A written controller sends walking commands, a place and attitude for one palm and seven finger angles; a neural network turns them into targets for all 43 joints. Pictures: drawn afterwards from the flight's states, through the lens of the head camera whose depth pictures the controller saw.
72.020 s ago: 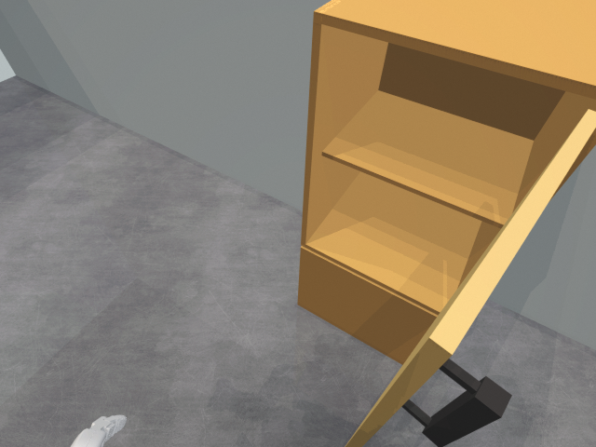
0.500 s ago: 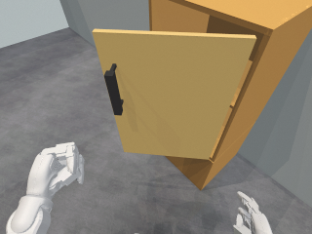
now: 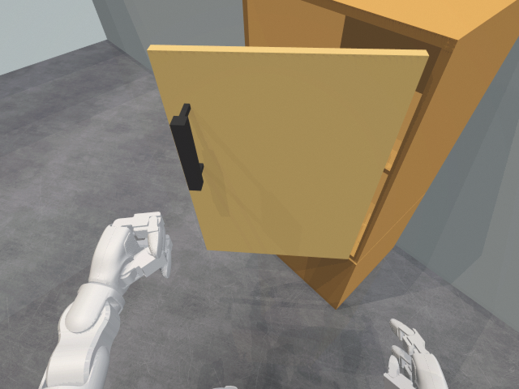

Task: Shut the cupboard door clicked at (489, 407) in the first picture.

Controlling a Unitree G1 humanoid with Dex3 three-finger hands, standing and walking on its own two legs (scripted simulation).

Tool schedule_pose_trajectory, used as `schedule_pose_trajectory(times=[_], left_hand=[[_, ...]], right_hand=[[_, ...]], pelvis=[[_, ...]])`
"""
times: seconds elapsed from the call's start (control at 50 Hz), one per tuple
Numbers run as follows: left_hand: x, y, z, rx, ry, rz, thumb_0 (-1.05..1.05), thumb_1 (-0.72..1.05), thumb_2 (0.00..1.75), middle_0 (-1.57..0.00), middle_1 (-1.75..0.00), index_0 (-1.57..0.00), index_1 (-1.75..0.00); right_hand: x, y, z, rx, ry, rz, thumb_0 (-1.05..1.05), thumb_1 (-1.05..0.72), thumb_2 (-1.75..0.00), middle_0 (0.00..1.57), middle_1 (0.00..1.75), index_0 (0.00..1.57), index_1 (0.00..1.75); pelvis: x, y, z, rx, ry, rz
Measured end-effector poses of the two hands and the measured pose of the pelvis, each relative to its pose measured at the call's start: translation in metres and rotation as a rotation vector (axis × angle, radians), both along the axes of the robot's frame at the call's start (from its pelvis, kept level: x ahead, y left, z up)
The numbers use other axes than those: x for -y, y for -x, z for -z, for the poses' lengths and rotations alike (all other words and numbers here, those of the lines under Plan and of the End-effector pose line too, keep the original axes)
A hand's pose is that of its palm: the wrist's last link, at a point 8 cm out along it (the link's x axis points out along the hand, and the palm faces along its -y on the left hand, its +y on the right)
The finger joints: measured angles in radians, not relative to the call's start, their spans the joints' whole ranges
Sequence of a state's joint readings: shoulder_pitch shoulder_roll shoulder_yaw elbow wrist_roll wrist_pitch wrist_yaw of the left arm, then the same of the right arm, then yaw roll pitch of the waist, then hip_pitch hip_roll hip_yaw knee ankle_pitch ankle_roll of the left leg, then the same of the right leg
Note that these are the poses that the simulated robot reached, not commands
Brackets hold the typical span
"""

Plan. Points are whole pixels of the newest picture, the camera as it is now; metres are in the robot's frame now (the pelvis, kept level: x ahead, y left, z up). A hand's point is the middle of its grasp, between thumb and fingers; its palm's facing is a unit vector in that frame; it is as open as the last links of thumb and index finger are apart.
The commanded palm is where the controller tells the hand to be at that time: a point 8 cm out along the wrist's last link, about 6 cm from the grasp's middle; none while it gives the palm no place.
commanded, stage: bring the fist close to the handle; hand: left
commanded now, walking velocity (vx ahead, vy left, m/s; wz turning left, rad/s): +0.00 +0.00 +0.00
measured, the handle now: (191, 148) +0.50 +0.16 +0.09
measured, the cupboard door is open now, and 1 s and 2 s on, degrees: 42 42 30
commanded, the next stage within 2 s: push the door shut along its arc in 1.04 s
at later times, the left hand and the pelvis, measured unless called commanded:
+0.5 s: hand (183, 201) +0.37 +0.15 +0.10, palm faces -0.02 -1.00 -0.03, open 3.1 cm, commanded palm +0.35 +0.19 +0.09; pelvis +0.00 +0.01 +0.00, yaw -1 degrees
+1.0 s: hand (183, 194) +0.39 +0.15 +0.09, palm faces +0.01 -1.00 -0.02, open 3.1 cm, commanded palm +0.37 +0.20 +0.09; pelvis +0.00 -0.01 +0.00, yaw -2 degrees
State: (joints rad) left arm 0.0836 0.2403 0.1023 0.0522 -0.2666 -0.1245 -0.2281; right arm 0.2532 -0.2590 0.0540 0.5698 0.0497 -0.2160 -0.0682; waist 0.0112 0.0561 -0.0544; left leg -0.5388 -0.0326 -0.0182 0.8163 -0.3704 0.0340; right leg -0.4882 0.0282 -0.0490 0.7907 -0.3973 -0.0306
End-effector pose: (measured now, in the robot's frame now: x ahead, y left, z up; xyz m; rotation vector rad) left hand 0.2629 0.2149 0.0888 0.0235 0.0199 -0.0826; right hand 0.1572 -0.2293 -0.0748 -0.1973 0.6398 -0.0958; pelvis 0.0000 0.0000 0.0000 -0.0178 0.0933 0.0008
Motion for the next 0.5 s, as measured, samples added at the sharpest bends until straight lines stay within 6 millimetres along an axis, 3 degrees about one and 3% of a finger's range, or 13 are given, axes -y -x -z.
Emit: schedule_pose_trajectory(times=[0.16, 0.32, 0.5], left_hand=[[-0.001, -0.032, -0.013, 0.074, 0.004, -0.055, 0.02, 0.9, 0.9, -1.3, -1.5, -1.3, -1.5], [0.006, -0.054, -0.001, 0.005, 0.0, -0.033, 0.02, 0.9, 0.9, -1.3, -1.5, -1.3, -1.5], [0.013, -0.085, -0.011, 0.059, 0.001, -0.058, 0.02, 0.9, 0.9, -1.31, -1.5, -1.3, -1.5]], right_hand=[[-0.002, 0.008, 0.003, -0.048, 0.001, 0.011, 0.01, -0.9, -0.89, 0.2, 0.3, 0.2, 0.3], [-0.001, 0.014, 0.007, -0.097, 0.003, 0.029, 0.01, -0.9, -0.89, 0.2, 0.3, 0.21, 0.3], [0.002, 0.022, 0.013, -0.146, 0.01, 0.04, 0.01, -0.9, -0.89, 0.2, 0.3, 0.2, 0.3]], pelvis=[[-0.005, -0.003, -0.001, -0.006, -0.004, 0.009], [-0.008, -0.005, -0.002, -0.013, -0.002, 0.013], [-0.007, -0.002, -0.001, -0.022, -0.002, 0.012]])
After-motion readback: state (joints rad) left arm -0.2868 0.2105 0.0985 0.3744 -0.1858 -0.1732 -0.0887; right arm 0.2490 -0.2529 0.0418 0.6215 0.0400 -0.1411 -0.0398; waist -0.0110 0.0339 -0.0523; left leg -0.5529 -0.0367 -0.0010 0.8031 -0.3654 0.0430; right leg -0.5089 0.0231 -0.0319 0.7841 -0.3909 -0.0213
